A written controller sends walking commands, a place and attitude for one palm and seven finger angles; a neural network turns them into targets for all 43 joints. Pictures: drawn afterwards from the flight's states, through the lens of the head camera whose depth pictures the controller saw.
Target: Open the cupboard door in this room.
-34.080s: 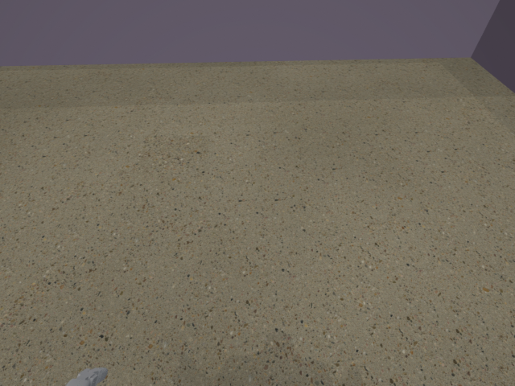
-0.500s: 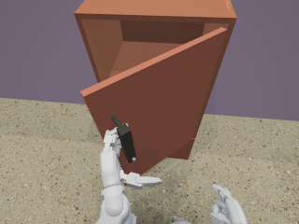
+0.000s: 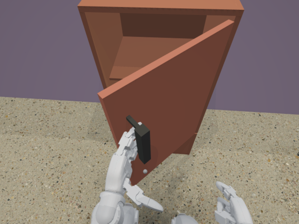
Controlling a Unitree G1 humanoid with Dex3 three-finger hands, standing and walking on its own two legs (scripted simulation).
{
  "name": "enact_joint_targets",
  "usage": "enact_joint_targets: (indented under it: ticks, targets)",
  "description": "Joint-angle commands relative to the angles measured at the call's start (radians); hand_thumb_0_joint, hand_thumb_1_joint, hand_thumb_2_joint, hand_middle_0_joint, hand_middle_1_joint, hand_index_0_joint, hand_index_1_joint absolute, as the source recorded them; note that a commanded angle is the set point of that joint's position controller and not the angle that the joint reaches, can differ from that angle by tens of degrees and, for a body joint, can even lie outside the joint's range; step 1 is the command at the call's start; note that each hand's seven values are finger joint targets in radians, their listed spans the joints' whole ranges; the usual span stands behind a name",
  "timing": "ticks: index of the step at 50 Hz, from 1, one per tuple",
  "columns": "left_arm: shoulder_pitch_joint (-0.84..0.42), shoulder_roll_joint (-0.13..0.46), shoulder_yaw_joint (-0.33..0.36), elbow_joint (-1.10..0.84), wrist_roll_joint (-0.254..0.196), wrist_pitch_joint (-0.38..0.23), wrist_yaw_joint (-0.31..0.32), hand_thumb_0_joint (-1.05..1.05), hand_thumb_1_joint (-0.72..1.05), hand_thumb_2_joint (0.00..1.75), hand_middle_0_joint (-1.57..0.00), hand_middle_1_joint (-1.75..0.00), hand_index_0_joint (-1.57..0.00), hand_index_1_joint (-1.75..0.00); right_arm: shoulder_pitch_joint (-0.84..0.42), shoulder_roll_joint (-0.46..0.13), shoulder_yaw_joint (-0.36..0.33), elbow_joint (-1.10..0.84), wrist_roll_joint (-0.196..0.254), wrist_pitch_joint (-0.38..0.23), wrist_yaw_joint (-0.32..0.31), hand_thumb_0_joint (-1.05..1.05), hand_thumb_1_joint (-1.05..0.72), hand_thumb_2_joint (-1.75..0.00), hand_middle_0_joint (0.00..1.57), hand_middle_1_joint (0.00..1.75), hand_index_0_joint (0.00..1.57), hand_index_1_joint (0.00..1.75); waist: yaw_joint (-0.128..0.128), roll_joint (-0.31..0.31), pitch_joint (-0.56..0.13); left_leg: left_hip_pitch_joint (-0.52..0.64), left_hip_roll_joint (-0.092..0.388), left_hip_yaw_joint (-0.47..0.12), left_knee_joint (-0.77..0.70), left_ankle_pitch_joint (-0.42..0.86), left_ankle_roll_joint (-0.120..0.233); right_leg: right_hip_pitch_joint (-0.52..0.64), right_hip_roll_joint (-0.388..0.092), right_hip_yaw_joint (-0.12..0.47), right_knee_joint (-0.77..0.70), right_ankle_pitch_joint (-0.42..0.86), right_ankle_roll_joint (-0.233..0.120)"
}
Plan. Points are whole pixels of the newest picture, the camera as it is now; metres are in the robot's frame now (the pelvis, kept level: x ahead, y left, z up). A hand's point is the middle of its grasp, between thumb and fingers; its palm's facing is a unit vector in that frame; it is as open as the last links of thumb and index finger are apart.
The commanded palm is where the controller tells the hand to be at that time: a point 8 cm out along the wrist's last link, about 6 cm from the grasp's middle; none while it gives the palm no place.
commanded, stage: slide the hand sideways off the handle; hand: left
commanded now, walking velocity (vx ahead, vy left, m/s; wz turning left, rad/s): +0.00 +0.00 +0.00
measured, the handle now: (138, 140) +0.32 +0.04 +0.06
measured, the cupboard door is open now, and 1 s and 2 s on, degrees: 46 46 46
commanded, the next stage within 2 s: draw the hand back to the body in 0.88 s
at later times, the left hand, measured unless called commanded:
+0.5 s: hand (126, 187) +0.21 +0.06 +0.05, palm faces -0.12 -0.99 +0.02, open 16.2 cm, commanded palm +0.19 +0.12 +0.05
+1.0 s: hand (107, 197) +0.19 +0.10 +0.06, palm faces -0.12 -0.99 +0.01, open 16.3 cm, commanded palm +0.16 +0.16 +0.06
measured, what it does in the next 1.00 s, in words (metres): stands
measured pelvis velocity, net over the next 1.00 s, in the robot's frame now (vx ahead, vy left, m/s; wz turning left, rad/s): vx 0.00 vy -0.01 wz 0.00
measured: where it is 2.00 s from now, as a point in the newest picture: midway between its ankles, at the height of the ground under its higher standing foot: outside the picture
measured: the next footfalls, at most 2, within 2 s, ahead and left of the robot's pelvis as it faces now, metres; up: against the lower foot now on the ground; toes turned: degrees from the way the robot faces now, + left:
none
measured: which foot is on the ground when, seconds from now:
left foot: down 0.00-1.00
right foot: down 0.00-1.00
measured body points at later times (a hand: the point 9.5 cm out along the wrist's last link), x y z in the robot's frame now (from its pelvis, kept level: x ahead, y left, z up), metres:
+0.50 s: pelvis +0.00 +0.00 -0.01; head +0.06 -0.01 +0.44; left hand +0.21 +0.12 +0.05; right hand +0.20 -0.22 -0.08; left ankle +0.05 +0.11 -0.65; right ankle -0.01 -0.11 -0.65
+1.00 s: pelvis +0.00 -0.01 -0.02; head +0.06 -0.02 +0.43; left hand +0.19 +0.15 +0.06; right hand +0.19 -0.24 -0.09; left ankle +0.05 +0.11 -0.65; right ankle -0.01 -0.11 -0.65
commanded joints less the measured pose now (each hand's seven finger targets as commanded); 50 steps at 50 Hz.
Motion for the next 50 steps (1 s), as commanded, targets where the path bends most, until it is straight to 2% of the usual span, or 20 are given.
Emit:
enact_joint_targets:
  ticks: [1,2,4,8,9,12,15,18,23,26,30,31,34,36,37,38,41,43,49,50]
  targets:
    - [-0.062,-0.014,0.023,-0.259,0.085,-0.083,0.077,0.0,-0.5,0.3,-0.15,-0.3,-0.15,-0.3,-0.076,-0.09,-0.043,-0.184,-0.006,-0.041,0.006,0.0,-0.9,-0.9,0.2,0.3,0.2,0.3,0.001,-0.104,-0.225,0.226,0.0,-0.039,-0.134,0.151,0.013,-0.002,0.002,-0.011,-0.169,0.236,-0.023]
    - [-0.05,-0.018,0.013,-0.27,0.099,-0.085,0.082,0.0,-0.5,0.3,-0.15,-0.3,-0.15,-0.3,-0.081,-0.088,-0.042,-0.194,-0.007,-0.036,0.01,0.0,-0.9,-0.9,0.2,0.3,0.2,0.3,0.005,-0.074,-0.224,0.226,-0.001,-0.036,-0.133,0.144,0.011,-0.014,0.001,-0.009,-0.164,0.227,-0.024]
    - [-0.05,-0.008,0.009,-0.277,0.112,-0.083,0.084,0.0,-0.5,0.3,-0.15,-0.3,-0.15,-0.3,-0.077,-0.086,-0.039,-0.196,-0.006,-0.027,0.013,0.0,-0.9,-0.9,0.2,0.3,0.2,0.3,-0.001,-0.067,-0.209,0.223,-0.001,-0.035,-0.134,0.126,0.012,-0.023,0.002,-0.007,-0.17,0.215,-0.025]
    - [0.035,0.009,0.029,-0.32,0.07,-0.07,0.044,0.0,-0.5,0.3,-0.15,-0.3,-0.15,-0.3,-0.071,-0.089,-0.037,-0.218,0.001,-0.015,0.005,0.0,-0.9,-0.9,0.2,0.3,0.2,0.3,0.011,-0.08,-0.221,0.24,0.0,-0.032,-0.149,0.133,0.011,0.017,0.01,-0.006,-0.186,0.232,-0.025]
    - [0.051,0.003,0.02,-0.344,0.054,-0.066,0.034,0.0,-0.5,0.3,-0.15,-0.3,-0.15,-0.3,-0.073,-0.086,-0.035,-0.225,0.004,-0.014,0.003,0.0,-0.9,-0.9,0.2,0.3,0.2,0.3,0.011,-0.067,-0.219,0.244,-0.002,-0.028,-0.154,0.133,0.012,0.029,0.01,-0.005,-0.193,0.238,-0.024]
    - [0.108,0.019,0.043,-0.358,0.02,-0.057,0.01,0.0,-0.5,0.3,-0.15,-0.3,-0.15,-0.3,-0.067,-0.089,-0.032,-0.231,0.007,-0.011,-0.005,0.0,-0.9,-0.9,0.2,0.3,0.2,0.3,0.003,-0.102,-0.196,0.226,0.0,-0.029,-0.149,0.136,0.014,0.038,0.014,-0.006,-0.199,0.255,-0.018]
    - [0.119,0.042,0.066,-0.37,0.015,-0.076,-0.007,0.0,-0.5,0.3,-0.15,-0.3,-0.15,-0.3,-0.065,-0.092,-0.033,-0.226,0.005,-0.018,-0.011,0.0,-0.9,-0.9,0.2,0.3,0.2,0.3,-0.005,-0.112,-0.168,0.203,0.001,-0.034,-0.137,0.122,0.013,0.014,0.015,-0.007,-0.19,0.238,-0.016]
    - [0.135,0.058,0.076,-0.376,0.01,-0.103,-0.029,0.0,-0.5,0.3,-0.15,-0.3,-0.15,-0.3,-0.065,-0.092,-0.033,-0.223,0.004,-0.026,-0.012,0.0,-0.9,-0.9,0.2,0.3,0.2,0.3,-0.01,-0.089,-0.152,0.187,-0.001,-0.037,-0.122,0.119,0.013,-0.011,0.014,-0.005,-0.178,0.235,-0.016]
    - [0.194,0.094,0.108,-0.417,-0.007,-0.122,-0.067,0.0,-0.5,0.3,-0.15,-0.3,-0.15,-0.3,-0.064,-0.094,-0.04,-0.232,0.004,-0.031,-0.013,0.0,-0.9,-0.9,0.2,0.3,0.2,0.3,0.002,-0.048,-0.194,0.187,-0.003,-0.03,-0.104,0.132,0.014,-0.01,0.014,0.003,-0.162,0.247,-0.016]
    - [0.217,0.11,0.124,-0.433,-0.017,-0.113,-0.081,0.0,-0.5,0.3,-0.15,-0.3,-0.15,-0.3,-0.058,-0.095,-0.042,-0.237,0.007,-0.03,-0.017,0.0,-0.9,-0.9,0.2,0.3,0.2,0.3,0.002,-0.052,-0.201,0.181,-0.003,-0.03,-0.099,0.141,0.016,0.002,0.017,0.005,-0.162,0.259,-0.016]
    - [0.252,0.134,0.174,-0.432,-0.046,-0.098,-0.101,0.0,-0.5,0.3,-0.15,-0.3,-0.15,-0.3,-0.05,-0.095,-0.046,-0.234,0.011,-0.028,-0.029,0.0,-0.9,-0.9,0.2,0.3,0.2,0.3,0.003,-0.085,-0.197,0.163,-0.005,-0.024,-0.089,0.142,0.017,0.024,0.018,0.015,-0.176,0.283,-0.007]
    - [0.273,0.148,0.199,-0.445,-0.053,-0.096,-0.105,0.0,-0.5,0.3,-0.15,-0.3,-0.15,-0.3,-0.054,-0.094,-0.05,-0.238,0.011,-0.028,-0.032,0.0,-0.9,-0.9,0.2,0.3,0.2,0.3,0.017,-0.082,-0.22,0.165,-0.006,-0.021,-0.084,0.163,0.017,0.045,0.018,0.018,-0.17,0.307,-0.008]
    - [0.29,0.159,0.229,-0.433,-0.077,-0.091,-0.125,0.0,-0.5,0.3,-0.15,-0.3,-0.15,-0.3,-0.054,-0.09,-0.05,-0.228,0.015,-0.029,-0.04,0.0,-0.9,-0.9,0.2,0.3,0.2,0.3,0.01,-0.099,-0.194,0.143,-0.007,-0.016,-0.076,0.15,0.015,0.054,0.012,0.032,-0.185,0.323,0.004]
    - [0.327,0.184,0.274,-0.408,-0.091,-0.087,-0.139,0.0,-0.5,0.3,-0.15,-0.3,-0.15,-0.3,-0.062,-0.089,-0.054,-0.222,0.018,-0.027,-0.047,0.0,-0.9,-0.9,0.2,0.3,0.2,0.3,0.019,-0.123,-0.178,0.117,-0.006,-0.016,-0.073,0.145,0.014,0.07,0.012,0.041,-0.194,0.319,0.006]
    - [0.323,0.173,0.266,-0.42,-0.098,-0.093,-0.152,0.0,-0.5,0.3,-0.15,-0.3,-0.15,-0.3,-0.064,-0.09,-0.053,-0.225,0.018,-0.03,-0.05,0.0,-0.9,-0.9,0.2,0.3,0.2,0.3,0.013,-0.112,-0.179,0.116,-0.006,-0.012,-0.065,0.145,0.015,0.066,0.007,0.048,-0.194,0.334,0.011]
    - [0.322,0.194,0.291,-0.42,-0.105,-0.098,-0.159,0.0,-0.5,0.3,-0.15,-0.3,-0.15,-0.3,-0.061,-0.089,-0.055,-0.218,0.019,-0.031,-0.053,0.0,-0.9,-0.9,0.2,0.3,0.2,0.3,0.014,-0.113,-0.174,0.107,-0.006,-0.012,-0.062,0.14,0.013,0.066,0.005,0.054,-0.196,0.33,0.013]
    - [0.328,0.194,0.278,-0.462,-0.122,-0.125,-0.201,0.0,-0.5,0.3,-0.15,-0.3,-0.15,-0.3,-0.061,-0.092,-0.058,-0.212,0.021,-0.046,-0.059,0.0,-0.9,-0.9,0.2,0.3,0.2,0.3,0.008,-0.076,-0.204,0.123,-0.006,-0.015,-0.048,0.168,0.016,0.063,0.005,0.058,-0.18,0.375,0.015]
    - [0.331,0.185,0.263,-0.471,-0.143,-0.139,-0.235,0.0,-0.5,0.3,-0.15,-0.3,-0.15,-0.3,-0.057,-0.093,-0.057,-0.207,0.022,-0.056,-0.061,0.0,-0.9,-0.9,0.2,0.3,0.2,0.3,-0.003,-0.064,-0.194,0.114,-0.007,-0.02,-0.04,0.166,0.016,0.056,-0.002,0.066,-0.181,0.397,0.023]
    - [0.333,0.188,0.259,-0.454,-0.159,-0.14,-0.272,0.0,-0.5,0.3,-0.15,-0.3,-0.15,-0.3,-0.056,-0.102,-0.063,-0.202,0.022,-0.074,-0.069,0.0,-0.9,-0.9,0.2,0.3,0.2,0.3,-0.007,-0.08,-0.176,0.098,-0.004,-0.028,-0.027,0.138,0.018,0.0,0.005,0.049,-0.165,0.313,0.016]
    - [0.335,0.226,0.295,-0.491,-0.159,-0.135,-0.264,0.0,-0.5,0.3,-0.15,-0.3,-0.15,-0.3,-0.058,-0.102,-0.067,-0.209,0.025,-0.071,-0.069,0.0,-0.9,-0.9,0.2,0.3,0.2,0.3,0.011,-0.054,-0.193,0.112,-0.003,-0.026,-0.041,0.135,0.018,0.009,0.008,0.049,-0.17,0.287,0.011]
